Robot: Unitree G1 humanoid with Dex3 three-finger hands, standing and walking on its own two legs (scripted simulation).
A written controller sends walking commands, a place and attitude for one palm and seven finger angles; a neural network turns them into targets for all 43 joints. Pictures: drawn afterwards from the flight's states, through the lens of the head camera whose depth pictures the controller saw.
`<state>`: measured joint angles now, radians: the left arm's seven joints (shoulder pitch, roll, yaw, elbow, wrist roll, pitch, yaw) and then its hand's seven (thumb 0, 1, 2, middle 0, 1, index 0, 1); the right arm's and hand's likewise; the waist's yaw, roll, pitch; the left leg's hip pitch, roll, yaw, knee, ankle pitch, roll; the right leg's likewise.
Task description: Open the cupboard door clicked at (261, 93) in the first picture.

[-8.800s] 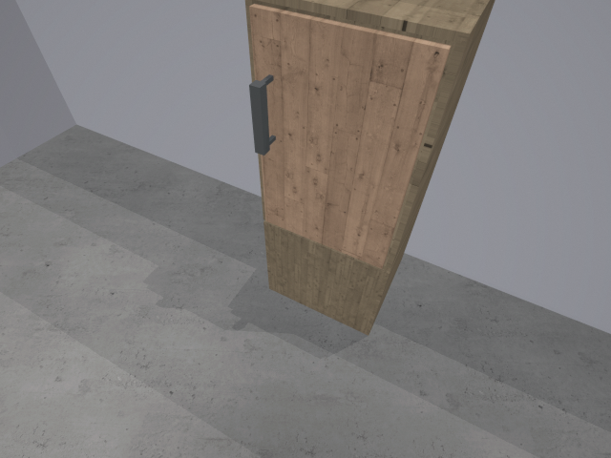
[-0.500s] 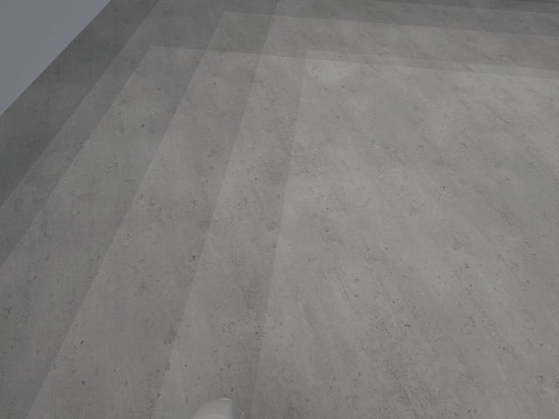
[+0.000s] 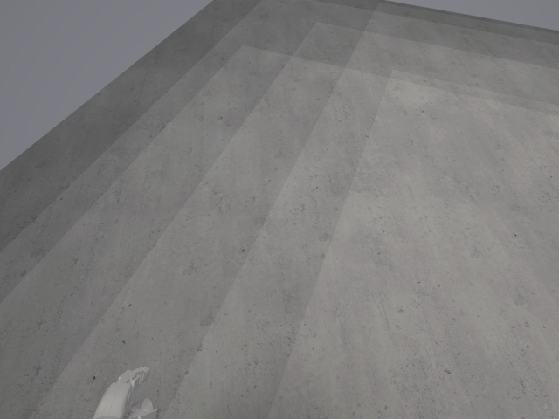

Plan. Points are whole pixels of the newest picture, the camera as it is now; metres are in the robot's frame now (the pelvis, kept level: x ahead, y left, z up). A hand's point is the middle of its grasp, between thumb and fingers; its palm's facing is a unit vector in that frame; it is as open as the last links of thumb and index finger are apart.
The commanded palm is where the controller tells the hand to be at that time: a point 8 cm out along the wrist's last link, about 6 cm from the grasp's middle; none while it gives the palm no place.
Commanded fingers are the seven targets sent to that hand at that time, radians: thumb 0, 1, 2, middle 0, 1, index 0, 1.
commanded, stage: turn to face it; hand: left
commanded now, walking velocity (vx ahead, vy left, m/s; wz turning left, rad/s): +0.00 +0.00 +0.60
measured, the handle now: out of the picture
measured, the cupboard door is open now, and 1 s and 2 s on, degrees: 0 0 0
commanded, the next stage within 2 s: take the last steps up to it in 1.84 s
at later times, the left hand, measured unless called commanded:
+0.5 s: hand out of the picture -0.03 +0.25 -0.19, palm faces +0.35 -0.90 -0.26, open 7.4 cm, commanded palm none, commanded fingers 0.00 0.90 0.90 -0.20 -0.30 -0.20 -0.30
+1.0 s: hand out of the picture -0.02 +0.20 -0.14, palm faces +0.55 -0.79 -0.27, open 7.4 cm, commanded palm none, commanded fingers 0.00 0.90 0.90 -0.20 -0.30 -0.20 -0.30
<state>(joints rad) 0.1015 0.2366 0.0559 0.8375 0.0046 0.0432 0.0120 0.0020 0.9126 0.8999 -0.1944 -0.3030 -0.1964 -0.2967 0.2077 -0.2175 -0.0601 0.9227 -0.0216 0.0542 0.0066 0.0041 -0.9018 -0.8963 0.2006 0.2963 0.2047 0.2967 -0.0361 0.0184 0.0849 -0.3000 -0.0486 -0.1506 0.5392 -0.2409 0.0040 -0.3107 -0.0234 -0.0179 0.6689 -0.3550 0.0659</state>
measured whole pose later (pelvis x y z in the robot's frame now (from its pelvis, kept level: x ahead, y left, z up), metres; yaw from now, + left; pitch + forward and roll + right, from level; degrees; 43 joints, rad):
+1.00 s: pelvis +0.01 -0.02 +0.00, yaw +36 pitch -1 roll +1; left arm 0.20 0.17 0.03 0.86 0.02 0.02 0.02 0.00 0.91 0.90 -0.20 -0.30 -0.20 -0.30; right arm 0.19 -0.26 -0.10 0.93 -0.02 0.08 0.03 0.01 -0.91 -0.90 0.20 0.30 0.20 0.30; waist -0.05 0.04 0.09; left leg -0.52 -0.03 -0.04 1.20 -0.41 -0.05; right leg -0.21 -0.08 -0.11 0.52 -0.30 0.00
